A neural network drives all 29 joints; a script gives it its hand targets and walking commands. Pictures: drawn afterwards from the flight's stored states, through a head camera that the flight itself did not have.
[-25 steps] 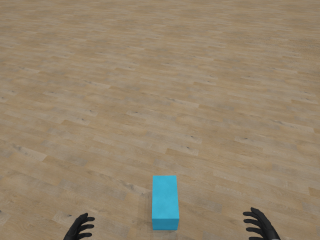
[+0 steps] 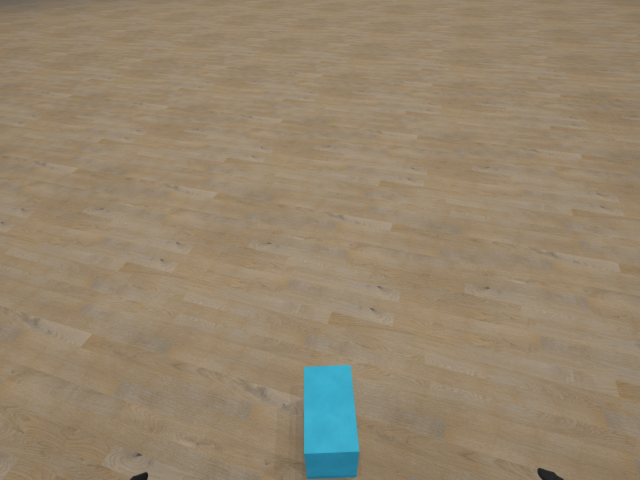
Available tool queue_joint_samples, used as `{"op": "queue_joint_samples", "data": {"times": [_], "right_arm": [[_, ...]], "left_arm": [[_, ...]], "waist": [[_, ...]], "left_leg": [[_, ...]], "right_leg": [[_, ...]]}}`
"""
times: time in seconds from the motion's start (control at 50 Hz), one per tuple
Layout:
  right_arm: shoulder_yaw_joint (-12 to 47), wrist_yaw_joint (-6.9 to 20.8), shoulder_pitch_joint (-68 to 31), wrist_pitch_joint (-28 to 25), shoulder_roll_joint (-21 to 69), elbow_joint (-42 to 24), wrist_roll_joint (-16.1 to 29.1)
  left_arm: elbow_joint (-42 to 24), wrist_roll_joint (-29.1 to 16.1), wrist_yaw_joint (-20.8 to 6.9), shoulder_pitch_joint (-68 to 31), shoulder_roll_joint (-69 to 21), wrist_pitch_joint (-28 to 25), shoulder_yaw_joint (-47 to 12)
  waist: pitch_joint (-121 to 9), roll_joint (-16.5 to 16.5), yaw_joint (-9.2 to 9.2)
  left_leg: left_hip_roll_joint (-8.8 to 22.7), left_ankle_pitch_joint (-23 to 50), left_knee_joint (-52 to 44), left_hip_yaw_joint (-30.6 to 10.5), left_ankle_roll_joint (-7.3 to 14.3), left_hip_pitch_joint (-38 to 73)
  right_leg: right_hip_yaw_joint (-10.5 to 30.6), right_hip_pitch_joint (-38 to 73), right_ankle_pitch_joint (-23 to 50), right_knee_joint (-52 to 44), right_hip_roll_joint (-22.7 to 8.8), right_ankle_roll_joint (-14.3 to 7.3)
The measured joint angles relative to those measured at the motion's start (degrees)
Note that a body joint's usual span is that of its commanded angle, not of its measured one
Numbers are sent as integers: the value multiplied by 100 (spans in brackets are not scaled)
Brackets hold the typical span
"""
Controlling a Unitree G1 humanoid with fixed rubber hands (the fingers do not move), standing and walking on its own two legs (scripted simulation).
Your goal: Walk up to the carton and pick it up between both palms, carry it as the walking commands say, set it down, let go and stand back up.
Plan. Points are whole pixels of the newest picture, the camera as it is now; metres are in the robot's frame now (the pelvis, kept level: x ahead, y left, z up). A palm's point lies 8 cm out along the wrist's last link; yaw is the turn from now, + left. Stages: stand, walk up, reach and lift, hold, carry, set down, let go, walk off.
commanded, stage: stand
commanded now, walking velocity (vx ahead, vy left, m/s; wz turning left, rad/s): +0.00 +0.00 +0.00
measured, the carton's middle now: (329, 420) +0.50 +0.01 -0.67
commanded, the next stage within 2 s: none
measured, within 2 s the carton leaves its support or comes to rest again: neither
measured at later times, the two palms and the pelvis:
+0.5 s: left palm out of the picture +0.08 +0.29 -0.10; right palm out of the picture +0.07 -0.30 -0.10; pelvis -0.01 -0.01 +0.01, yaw +0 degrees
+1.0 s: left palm out of the picture +0.05 +0.29 -0.10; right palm out of the picture +0.04 -0.31 -0.10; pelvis -0.03 -0.01 +0.01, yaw +0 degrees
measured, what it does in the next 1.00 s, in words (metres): stands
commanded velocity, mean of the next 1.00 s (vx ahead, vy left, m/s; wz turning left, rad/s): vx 0.00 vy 0.00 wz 0.00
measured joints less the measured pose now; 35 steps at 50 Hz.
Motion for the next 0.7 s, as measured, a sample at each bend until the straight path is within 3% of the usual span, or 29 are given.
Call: {"op": "queue_joint_samples", "data": {"times": [0.7], "right_arm": [[91, 28, -252, -16, -208, 1044, 105]], "left_arm": [[967, -99, -20, -352, 232, -21, -145]], "waist": [[360, -45, -16]], "left_leg": [[64, 441, -566, 12, -74, 281]], "right_leg": [[35, 230, 427, -492, 23, -40]]}}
